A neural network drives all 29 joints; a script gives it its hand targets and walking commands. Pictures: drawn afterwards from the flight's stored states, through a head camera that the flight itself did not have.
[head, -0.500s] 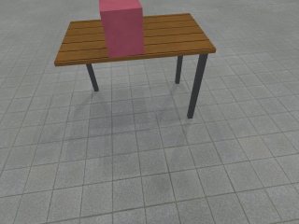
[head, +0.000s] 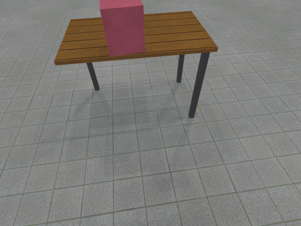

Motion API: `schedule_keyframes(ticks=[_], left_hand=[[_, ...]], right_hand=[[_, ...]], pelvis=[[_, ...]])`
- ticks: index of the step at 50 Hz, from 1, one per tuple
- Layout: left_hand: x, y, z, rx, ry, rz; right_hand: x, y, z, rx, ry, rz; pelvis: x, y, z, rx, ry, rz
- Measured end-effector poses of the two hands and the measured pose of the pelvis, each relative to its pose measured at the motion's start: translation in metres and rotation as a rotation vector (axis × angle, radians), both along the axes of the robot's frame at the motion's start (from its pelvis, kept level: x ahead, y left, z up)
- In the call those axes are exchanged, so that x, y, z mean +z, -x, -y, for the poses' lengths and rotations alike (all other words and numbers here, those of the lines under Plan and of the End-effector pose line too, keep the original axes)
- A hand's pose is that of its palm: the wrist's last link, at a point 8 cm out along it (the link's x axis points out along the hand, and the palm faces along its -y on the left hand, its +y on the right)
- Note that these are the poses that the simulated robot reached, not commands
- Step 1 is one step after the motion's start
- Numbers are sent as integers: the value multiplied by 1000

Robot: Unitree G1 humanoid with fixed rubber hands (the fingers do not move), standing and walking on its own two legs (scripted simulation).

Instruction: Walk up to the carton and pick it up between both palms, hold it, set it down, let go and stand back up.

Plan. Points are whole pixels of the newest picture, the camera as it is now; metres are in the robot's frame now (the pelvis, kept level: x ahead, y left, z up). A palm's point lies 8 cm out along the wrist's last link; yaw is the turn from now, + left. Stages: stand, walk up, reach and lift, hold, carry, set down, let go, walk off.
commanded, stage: stand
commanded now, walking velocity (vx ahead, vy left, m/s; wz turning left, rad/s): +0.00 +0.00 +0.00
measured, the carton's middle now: (123, 25) +1.13 +0.16 +0.03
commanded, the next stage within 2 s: walk up in 1.08 s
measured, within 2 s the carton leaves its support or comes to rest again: neither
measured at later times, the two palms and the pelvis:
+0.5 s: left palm out of the picture -0.01 +0.20 -0.15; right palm out of the picture -0.01 -0.19 -0.15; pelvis +0.02 +0.01 +0.00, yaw +0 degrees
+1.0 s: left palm out of the picture -0.01 +0.20 -0.15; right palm out of the picture -0.01 -0.18 -0.15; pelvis +0.02 +0.01 +0.00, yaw +0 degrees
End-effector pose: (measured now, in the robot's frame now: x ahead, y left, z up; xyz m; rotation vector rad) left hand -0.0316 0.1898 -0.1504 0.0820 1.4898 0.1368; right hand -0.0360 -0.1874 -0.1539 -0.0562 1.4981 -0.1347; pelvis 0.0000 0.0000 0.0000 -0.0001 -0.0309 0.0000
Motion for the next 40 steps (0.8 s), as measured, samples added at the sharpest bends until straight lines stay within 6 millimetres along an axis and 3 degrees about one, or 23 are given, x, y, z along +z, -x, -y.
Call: schedule_keyframes(ticks=[40], left_hand=[[0, -26, -14, 8, -10, 10]], right_hand=[[3, -27, -4, 0, 22, 5]], pelvis=[[1, -20, -9, -2, -1, 5]])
